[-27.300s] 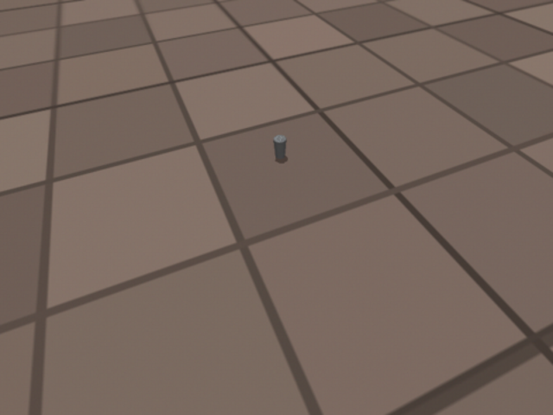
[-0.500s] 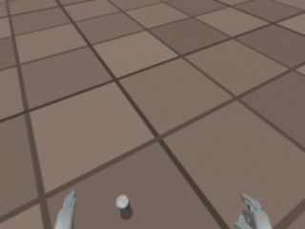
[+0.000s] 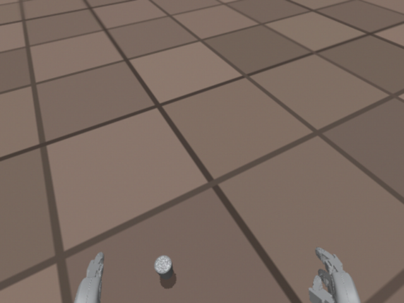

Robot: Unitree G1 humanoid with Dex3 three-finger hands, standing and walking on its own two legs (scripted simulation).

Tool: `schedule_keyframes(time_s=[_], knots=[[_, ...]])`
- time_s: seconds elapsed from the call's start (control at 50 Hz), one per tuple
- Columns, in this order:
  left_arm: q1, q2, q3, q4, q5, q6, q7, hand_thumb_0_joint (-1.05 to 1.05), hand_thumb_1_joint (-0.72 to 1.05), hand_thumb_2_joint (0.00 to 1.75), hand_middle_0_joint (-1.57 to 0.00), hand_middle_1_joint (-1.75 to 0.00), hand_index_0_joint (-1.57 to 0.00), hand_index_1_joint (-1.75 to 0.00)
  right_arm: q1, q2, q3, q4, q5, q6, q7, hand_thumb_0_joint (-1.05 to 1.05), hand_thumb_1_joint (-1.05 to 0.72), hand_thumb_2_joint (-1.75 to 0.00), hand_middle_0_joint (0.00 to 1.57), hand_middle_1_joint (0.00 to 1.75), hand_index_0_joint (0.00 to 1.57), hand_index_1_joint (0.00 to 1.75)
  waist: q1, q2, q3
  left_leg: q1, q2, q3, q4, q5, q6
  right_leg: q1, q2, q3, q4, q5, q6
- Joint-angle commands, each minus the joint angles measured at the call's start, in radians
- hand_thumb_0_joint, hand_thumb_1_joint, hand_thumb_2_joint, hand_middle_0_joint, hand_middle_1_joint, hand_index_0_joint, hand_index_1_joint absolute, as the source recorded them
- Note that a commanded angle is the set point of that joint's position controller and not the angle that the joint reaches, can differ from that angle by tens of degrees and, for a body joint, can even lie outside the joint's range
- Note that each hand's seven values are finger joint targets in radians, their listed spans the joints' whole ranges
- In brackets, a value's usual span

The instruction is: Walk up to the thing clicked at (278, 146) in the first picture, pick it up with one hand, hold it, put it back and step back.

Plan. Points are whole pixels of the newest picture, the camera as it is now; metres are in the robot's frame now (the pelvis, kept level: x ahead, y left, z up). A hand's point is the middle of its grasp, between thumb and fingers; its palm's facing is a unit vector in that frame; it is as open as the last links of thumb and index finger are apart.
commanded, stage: home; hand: left
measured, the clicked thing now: (164, 268) +0.39 +0.20 -0.66
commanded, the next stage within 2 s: stand in 1.18 s
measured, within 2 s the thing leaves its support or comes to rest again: neither
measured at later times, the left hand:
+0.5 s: hand out of the picture +0.16 +0.17 -0.06, palm faces +0.09 -0.96 -0.28, open 17.4 cm
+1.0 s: hand (121, 302) +0.17 +0.18 -0.06, palm faces +0.09 -0.96 -0.28, open 17.4 cm
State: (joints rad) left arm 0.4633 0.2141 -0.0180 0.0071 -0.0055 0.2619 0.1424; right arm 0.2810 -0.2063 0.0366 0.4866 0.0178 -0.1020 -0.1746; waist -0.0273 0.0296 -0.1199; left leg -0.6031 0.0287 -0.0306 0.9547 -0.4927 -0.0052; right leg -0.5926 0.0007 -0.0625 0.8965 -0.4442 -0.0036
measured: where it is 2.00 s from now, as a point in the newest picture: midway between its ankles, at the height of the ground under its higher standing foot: outside the picture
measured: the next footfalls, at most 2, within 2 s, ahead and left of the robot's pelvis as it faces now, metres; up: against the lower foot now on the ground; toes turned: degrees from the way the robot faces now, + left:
none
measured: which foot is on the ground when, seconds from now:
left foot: down 0.00-1.00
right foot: down 0.00-1.00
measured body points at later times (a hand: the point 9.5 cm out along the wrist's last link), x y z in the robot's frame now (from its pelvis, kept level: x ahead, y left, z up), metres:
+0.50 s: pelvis -0.01 -0.01 +0.00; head +0.01 +0.00 +0.45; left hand +0.15 +0.22 -0.04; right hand +0.15 -0.25 -0.07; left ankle -0.01 +0.12 -0.69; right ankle +0.00 -0.12 -0.69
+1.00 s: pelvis +0.00 +0.00 +0.00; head +0.02 +0.01 +0.45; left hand +0.16 +0.23 -0.04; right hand +0.16 -0.24 -0.07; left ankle -0.01 +0.12 -0.69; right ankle +0.00 -0.12 -0.69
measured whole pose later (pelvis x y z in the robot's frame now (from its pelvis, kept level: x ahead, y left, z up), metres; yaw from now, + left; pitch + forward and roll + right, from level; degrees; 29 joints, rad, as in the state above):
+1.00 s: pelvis +0.00 +0.00 +0.00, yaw +0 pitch +8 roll -2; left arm 0.45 0.21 -0.02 0.03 -0.01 0.24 0.13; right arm 0.28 -0.20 0.03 0.52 0.02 -0.13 -0.17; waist -0.02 0.03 -0.10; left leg -0.59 0.03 -0.02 0.93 -0.48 0.00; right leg -0.58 0.00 -0.06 0.88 -0.43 0.00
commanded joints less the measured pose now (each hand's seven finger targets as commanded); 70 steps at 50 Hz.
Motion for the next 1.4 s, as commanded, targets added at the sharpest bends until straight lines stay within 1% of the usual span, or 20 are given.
schedule_keyframes(time_s=[0.0,0.16,0.18,0.24,0.4,0.46,0.58,0.62,0.72,0.78,0.84,0.86,1.0,1.08,1.16,1.22,1.26,1.3,1.32,1.38], knots=[[-0.009,0.086,0.055,-0.16,0.003,-0.049,0.011,0.0,-0.55,0.06,-0.05,-0.06,-0.05,-0.06,-0.068,-0.119,-0.053,-0.154,-0.005,-0.063,-0.009,0.0,-0.9,-0.9,0.2,0.3,0.2,0.3,0.003,-0.006,-0.057,0.036,-0.03,0.02,-0.153,0.239,0.011,0.086,0.014,0.004,-0.144,0.207,-0.003],[-0.033,0.107,0.075,-0.176,0.004,-0.058,0.009,0.0,-0.56,0.05,-0.05,-0.05,-0.05,-0.05,-0.062,-0.118,-0.056,-0.145,-0.005,-0.068,-0.013,0.0,-0.9,-0.9,0.2,0.3,0.2,0.3,0.001,0.004,-0.088,0.051,-0.03,0.021,-0.157,0.218,0.014,0.096,0.012,0.01,-0.152,0.189,-0.004],[-0.023,0.088,0.058,-0.166,0.003,-0.059,0.006,0.0,-0.57,0.04,-0.05,-0.05,-0.05,-0.05,-0.067,-0.115,-0.054,-0.148,-0.005,-0.07,-0.012,0.0,-0.9,-0.9,0.2,0.3,0.2,0.3,-0.001,-0.011,-0.085,0.047,-0.031,0.025,-0.152,0.221,0.016,0.098,0.01,0.012,-0.155,0.197,-0.002],[-0.036,0.095,0.063,-0.168,0.002,-0.058,0.007,0.0,-0.54,0.06,-0.05,-0.06,-0.05,-0.06,-0.066,-0.116,-0.055,-0.143,-0.006,-0.074,-0.014,0.0,-0.9,-0.9,0.2,0.3,0.2,0.3,-0.004,-0.02,-0.079,0.043,-0.033,0.03,-0.144,0.214,0.02,0.096,0.006,0.018,-0.164,0.202,0.004],[-0.036,0.104,0.071,-0.17,0.0,-0.066,0.004,0.0,-0.55,0.06,-0.05,-0.06,-0.05,-0.06,-0.077,-0.119,-0.054,-0.138,-0.003,-0.083,-0.012,0.0,-0.9,-0.9,0.2,0.3,0.2,0.3,0.01,-0.005,-0.05,0.026,-0.034,0.028,-0.171,0.137,0.019,0.079,0.007,0.016,-0.177,0.113,-0.002],[-0.045,0.095,0.063,-0.157,0.001,-0.064,0.004,0.0,-0.56,0.05,-0.05,-0.05,-0.05,-0.05,-0.081,-0.12,-0.056,-0.136,-0.004,-0.085,-0.014,0.0,-0.9,-0.9,0.2,0.3,0.2,0.3,0.0,-0.024,-0.05,0.025,-0.035,0.03,-0.167,0.129,0.021,0.076,0.005,0.02,-0.187,0.106,0.0],[-0.031,0.089,0.055,-0.173,0.003,-0.065,0.001,0.0,-0.55,0.05,-0.05,-0.05,-0.05,-0.05,-0.061,-0.123,-0.059,-0.121,-0.006,-0.088,-0.016,0.0,-0.9,-0.9,0.2,0.3,0.2,0.3,-0.002,0.014,-0.096,0.071,-0.028,0.024,-0.16,0.242,0.014,0.099,0.012,0.01,-0.148,0.212,-0.006],[-0.045,0.092,0.058,-0.168,0.002,-0.065,0.003,0.0,-0.57,0.04,-0.05,-0.05,-0.05,-0.05,-0.072,-0.118,-0.054,-0.122,-0.005,-0.089,-0.014,0.0,-0.9,-0.9,0.2,0.3,0.2,0.3,0.004,0.021,-0.058,0.053,-0.028,0.019,-0.173,0.212,0.013,0.089,0.013,0.004,-0.152,0.182,-0.007],[-0.03,0.087,0.056,-0.158,0.002,-0.065,0.002,0.0,-0.55,0.06,-0.05,-0.06,-0.05,-0.06,-0.067,-0.118,-0.055,-0.122,-0.005,-0.088,-0.014,0.0,-0.9,-0.9,0.2,0.3,0.2,0.3,0.005,0.007,-0.07,0.063,-0.026,0.018,-0.173,0.236,0.013,0.097,0.015,0.002,-0.151,0.2,-0.008],[-0.037,0.085,0.06,-0.154,0.002,-0.067,0.002,0.0,-0.54,0.06,-0.05,-0.06,-0.05,-0.06,-0.073,-0.119,-0.056,-0.124,-0.006,-0.09,-0.01,0.0,-0.9,-0.9,0.2,0.3,0.2,0.3,0.005,0.001,-0.052,0.051,-0.026,0.014,-0.183,0.202,0.012,0.09,0.015,-0.001,-0.155,0.169,-0.008],[-0.034,0.076,0.05,-0.154,0.002,-0.067,0.0,0.0,-0.54,0.06,-0.05,-0.06,-0.05,-0.06,-0.069,-0.124,-0.061,-0.121,-0.006,-0.092,-0.009,0.0,-0.9,-0.9,0.2,0.3,0.2,0.3,0.002,0.0,-0.069,0.073,-0.021,0.009,-0.184,0.236,0.009,0.094,0.02,-0.006,-0.141,0.193,-0.009],[-0.023,0.089,0.065,-0.155,0.003,-0.068,0.003,0.0,-0.53,0.06,-0.05,-0.06,-0.05,-0.06,-0.067,-0.122,-0.061,-0.121,-0.006,-0.089,-0.009,0.0,-0.9,-0.9,0.2,0.3,0.2,0.3,0.012,0.007,-0.089,0.072,-0.022,0.009,-0.181,0.257,0.008,0.106,0.019,-0.006,-0.137,0.21,-0.011],[-0.025,0.092,0.065,-0.15,0.005,-0.066,0.002,0.0,-0.55,0.05,-0.05,-0.05,-0.05,-0.05,-0.053,-0.122,-0.063,-0.114,-0.01,-0.086,-0.012,0.0,-0.9,-0.9,0.2,0.3,0.2,0.3,-0.001,-0.01,-0.109,0.087,-0.024,0.017,-0.155,0.319,0.01,0.121,0.016,0.001,-0.136,0.278,-0.006],[-0.032,0.081,0.054,-0.152,0.004,-0.065,0.003,0.0,-0.54,0.06,-0.05,-0.06,-0.05,-0.06,-0.057,-0.121,-0.062,-0.11,-0.009,-0.087,-0.009,0.0,-0.9,-0.9,0.2,0.3,0.2,0.3,0.007,0.026,-0.089,0.09,-0.018,0.008,-0.172,0.326,0.001,0.108,0.019,-0.007,-0.126,0.261,-0.014],[-0.026,0.081,0.057,-0.149,0.003,-0.063,0.003,0.0,-0.54,0.06,-0.05,-0.06,-0.05,-0.06,-0.06,-0.119,-0.059,-0.116,-0.009,-0.087,-0.009,0.0,-0.9,-0.9,0.2,0.3,0.2,0.3,0.006,-0.005,-0.067,0.075,-0.023,0.017,-0.172,0.264,0.009,0.101,0.016,-0.001,-0.147,0.224,-0.007],[-0.027,0.079,0.053,-0.146,0.003,-0.061,0.001,0.0,-0.55,0.05,-0.05,-0.05,-0.05,-0.05,-0.059,-0.125,-0.063,-0.117,-0.009,-0.086,-0.008,0.0,-0.9,-0.9,0.2,0.3,0.2,0.3,0.0,-0.01,-0.078,0.076,-0.021,0.011,-0.175,0.282,0.008,0.103,0.018,-0.005,-0.14,0.236,-0.01],[-0.028,0.085,0.059,-0.149,0.003,-0.06,0.001,0.0,-0.53,0.07,-0.05,-0.06,-0.05,-0.06,-0.059,-0.121,-0.062,-0.12,-0.008,-0.086,-0.009,0.0,-0.9,-0.9,0.2,0.3,0.2,0.3,0.004,-0.001,-0.087,0.078,-0.025,0.019,-0.166,0.293,0.009,0.112,0.014,0.0,-0.143,0.251,-0.007],[-0.021,0.086,0.061,-0.15,0.004,-0.061,0.001,0.0,-0.37,0.23,-0.2,-0.22,-0.2,-0.22,-0.052,-0.119,-0.062,-0.118,-0.009,-0.085,-0.011,0.0,-0.9,-0.9,0.2,0.3,0.2,0.3,-0.001,-0.007,-0.098,0.086,-0.026,0.024,-0.156,0.312,0.011,0.118,0.012,0.005,-0.145,0.276,-0.005],[-0.037,0.086,0.059,-0.159,0.002,-0.06,0.0,0.0,-0.29,0.31,-0.2,-0.3,-0.2,-0.3,-0.058,-0.121,-0.061,-0.117,-0.009,-0.086,-0.011,0.0,-0.9,-0.9,0.2,0.3,0.2,0.3,0.001,0.002,-0.091,0.082,-0.024,0.019,-0.161,0.308,0.01,0.116,0.013,0.002,-0.142,0.27,-0.007],[-0.034,0.087,0.063,-0.149,0.004,-0.061,0.002,0.0,-0.05,0.55,-0.2,-0.3,-0.2,-0.3,-0.058,-0.121,-0.063,-0.12,-0.01,-0.083,-0.013,0.0,-0.9,-0.9,0.2,0.3,0.2,0.3,0.001,-0.006,-0.09,0.077,-0.026,0.023,-0.159,0.292,0.012,0.119,0.011,0.003,-0.147,0.26,-0.006]])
